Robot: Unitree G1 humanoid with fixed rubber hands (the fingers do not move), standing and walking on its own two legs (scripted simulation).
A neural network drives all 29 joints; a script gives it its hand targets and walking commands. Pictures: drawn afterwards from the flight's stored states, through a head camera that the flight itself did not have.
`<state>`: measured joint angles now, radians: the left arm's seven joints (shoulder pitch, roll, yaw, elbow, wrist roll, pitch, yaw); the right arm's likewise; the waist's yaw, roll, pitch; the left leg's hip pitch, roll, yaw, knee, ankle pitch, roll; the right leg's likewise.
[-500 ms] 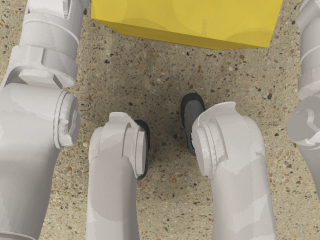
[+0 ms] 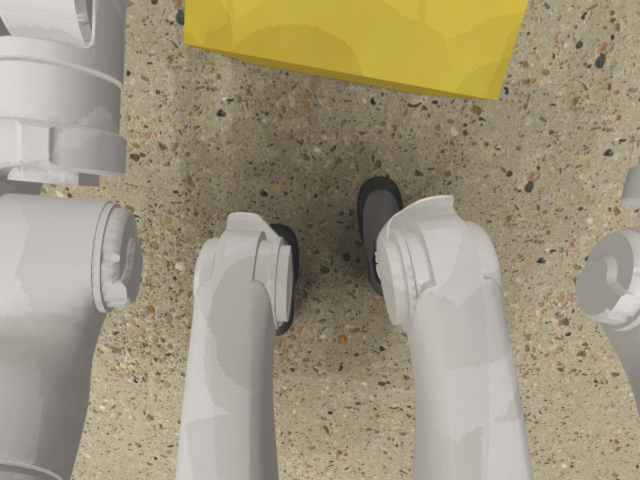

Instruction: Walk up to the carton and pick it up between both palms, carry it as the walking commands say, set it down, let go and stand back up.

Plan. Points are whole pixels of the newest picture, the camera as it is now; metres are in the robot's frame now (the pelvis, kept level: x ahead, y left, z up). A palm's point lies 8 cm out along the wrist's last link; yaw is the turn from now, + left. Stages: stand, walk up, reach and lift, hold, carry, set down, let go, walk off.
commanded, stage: set down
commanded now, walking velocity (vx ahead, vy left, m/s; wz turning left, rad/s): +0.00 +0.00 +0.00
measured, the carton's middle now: out of the picture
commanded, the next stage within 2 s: let go in 0.78 s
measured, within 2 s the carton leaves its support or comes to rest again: neither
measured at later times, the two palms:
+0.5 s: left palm out of the picture +0.58 +0.12 +0.01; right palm out of the picture +0.49 -0.31 +0.00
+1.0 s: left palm out of the picture +0.60 +0.11 +0.10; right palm out of the picture +0.51 -0.32 +0.07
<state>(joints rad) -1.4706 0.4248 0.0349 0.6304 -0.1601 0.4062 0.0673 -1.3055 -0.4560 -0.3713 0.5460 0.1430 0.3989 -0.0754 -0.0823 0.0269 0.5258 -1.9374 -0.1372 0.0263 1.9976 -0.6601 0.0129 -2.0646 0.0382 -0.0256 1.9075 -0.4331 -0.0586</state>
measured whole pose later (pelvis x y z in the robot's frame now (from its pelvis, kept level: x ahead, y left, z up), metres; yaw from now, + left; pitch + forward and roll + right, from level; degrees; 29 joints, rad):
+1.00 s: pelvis +0.02 -0.02 +0.21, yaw -2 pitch +27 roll +5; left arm -1.33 0.46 0.15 0.63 -0.14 0.44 0.00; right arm -1.18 -0.41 -0.32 0.52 0.15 0.40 -0.04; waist -0.08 -0.02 0.52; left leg -1.22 -0.11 -0.01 1.14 -0.41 0.00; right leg -1.35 0.06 0.05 1.13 -0.26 -0.06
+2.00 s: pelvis +0.12 -0.01 +0.32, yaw -5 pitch +4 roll +1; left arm 0.16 0.15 0.13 0.53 0.03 0.07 -0.03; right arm 0.23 -0.23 -0.05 0.37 0.10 0.10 0.08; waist -0.08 0.02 0.04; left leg -0.26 -0.07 -0.05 0.52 -0.33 0.02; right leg -0.40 0.07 0.06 0.57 -0.23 -0.05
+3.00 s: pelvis +0.12 -0.01 +0.32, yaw -4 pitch +2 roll +1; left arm 0.22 0.23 0.12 0.78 0.03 -0.01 -0.01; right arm 0.25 -0.34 -0.04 0.77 0.06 -0.04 -0.01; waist -0.05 0.04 -0.21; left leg -0.23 -0.05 -0.07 0.53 -0.33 0.02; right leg -0.36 0.08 0.04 0.54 -0.22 -0.06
